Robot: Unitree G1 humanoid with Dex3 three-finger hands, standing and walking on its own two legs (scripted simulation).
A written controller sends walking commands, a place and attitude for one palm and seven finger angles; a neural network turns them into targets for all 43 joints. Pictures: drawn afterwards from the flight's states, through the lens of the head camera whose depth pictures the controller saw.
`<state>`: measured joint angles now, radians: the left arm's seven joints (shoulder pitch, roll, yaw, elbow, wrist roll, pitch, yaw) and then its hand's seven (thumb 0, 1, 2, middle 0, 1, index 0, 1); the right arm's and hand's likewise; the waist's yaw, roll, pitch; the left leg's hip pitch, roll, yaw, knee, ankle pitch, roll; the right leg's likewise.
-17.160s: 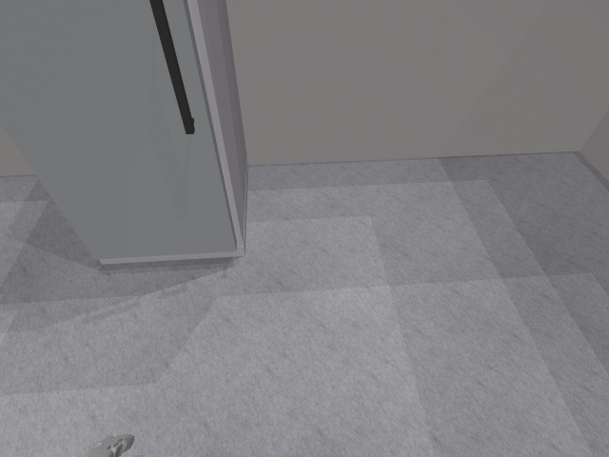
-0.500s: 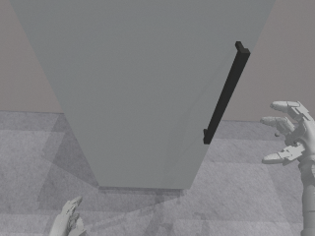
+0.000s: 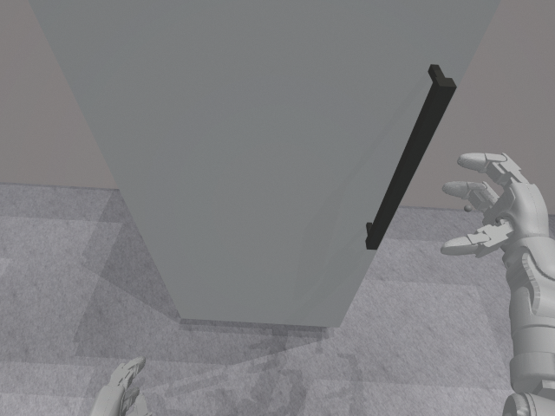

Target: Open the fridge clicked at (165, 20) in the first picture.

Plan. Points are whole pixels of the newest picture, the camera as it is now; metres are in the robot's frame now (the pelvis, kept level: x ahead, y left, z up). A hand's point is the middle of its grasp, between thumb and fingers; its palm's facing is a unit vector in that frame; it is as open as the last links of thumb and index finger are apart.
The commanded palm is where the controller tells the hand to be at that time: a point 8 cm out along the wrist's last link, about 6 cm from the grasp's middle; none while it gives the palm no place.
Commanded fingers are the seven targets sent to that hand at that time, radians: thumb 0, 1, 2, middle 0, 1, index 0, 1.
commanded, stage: move the hooked fingers beside the handle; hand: right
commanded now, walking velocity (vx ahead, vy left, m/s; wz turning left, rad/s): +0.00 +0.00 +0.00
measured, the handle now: (396, 175) +0.48 -0.15 +0.09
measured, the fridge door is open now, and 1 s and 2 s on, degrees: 0 0 0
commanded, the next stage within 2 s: feel for the door with the fingertips in 1.64 s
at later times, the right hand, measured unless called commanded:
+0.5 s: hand (442, 179) +0.44 -0.20 +0.13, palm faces -0.01 +1.00 -0.01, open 14.0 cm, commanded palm +0.40 -0.26 +0.12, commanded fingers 0.00 0.50 -0.30 0.30 1.20 0.30 1.20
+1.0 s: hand (443, 190) +0.43 -0.21 +0.12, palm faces +0.00 +1.00 +0.00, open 14.0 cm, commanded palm +0.40 -0.26 +0.12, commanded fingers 0.00 0.50 -0.30 0.30 1.20 0.30 1.20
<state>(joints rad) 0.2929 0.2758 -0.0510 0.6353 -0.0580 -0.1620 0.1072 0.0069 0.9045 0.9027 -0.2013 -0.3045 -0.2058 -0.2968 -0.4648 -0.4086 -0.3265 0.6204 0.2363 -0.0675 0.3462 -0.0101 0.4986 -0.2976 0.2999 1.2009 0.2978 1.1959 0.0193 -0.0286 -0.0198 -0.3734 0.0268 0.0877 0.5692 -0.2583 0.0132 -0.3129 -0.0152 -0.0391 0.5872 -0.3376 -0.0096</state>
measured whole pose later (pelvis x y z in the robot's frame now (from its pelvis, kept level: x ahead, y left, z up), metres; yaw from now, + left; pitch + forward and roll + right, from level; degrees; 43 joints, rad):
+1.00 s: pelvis +0.00 +0.00 +0.00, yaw +1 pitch +7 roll +1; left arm 0.32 0.27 -0.04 0.60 -0.05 -0.06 0.06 0.00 0.91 0.90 -0.20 -0.30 -0.21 -0.30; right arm -0.62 -0.41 -0.33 0.84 0.19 -0.15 0.29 -0.01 0.50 -0.30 0.30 1.20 0.30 1.20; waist 0.06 -0.01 -0.05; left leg -0.46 0.02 0.07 0.60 -0.26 0.01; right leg -0.39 -0.02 -0.06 0.63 -0.36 -0.02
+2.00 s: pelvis +0.00 -0.01 +0.00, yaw +1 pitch +6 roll +1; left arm 0.34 0.27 -0.03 0.62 -0.05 -0.06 0.05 0.01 0.91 0.90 -0.20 -0.30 -0.20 -0.30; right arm -0.59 -0.35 -0.27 0.75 0.21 -0.14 0.26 -0.01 0.50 -0.30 0.30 1.20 0.30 1.20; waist 0.05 -0.03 -0.06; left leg -0.44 0.02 0.07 0.60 -0.26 0.01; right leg -0.38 -0.02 -0.05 0.63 -0.36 -0.02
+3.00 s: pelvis -0.01 +0.00 -0.01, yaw +1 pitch +7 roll +0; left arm 0.34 0.26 -0.04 0.63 -0.05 -0.07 0.04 0.01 0.91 0.90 -0.20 -0.30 -0.20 -0.30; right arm -0.67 -0.33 -0.26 0.85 0.19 -0.19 0.21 -0.01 0.50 -0.30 0.31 1.21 0.30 1.20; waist 0.06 -0.02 -0.05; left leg -0.48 0.02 0.06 0.62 -0.25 0.01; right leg -0.42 -0.02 -0.06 0.66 -0.35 -0.02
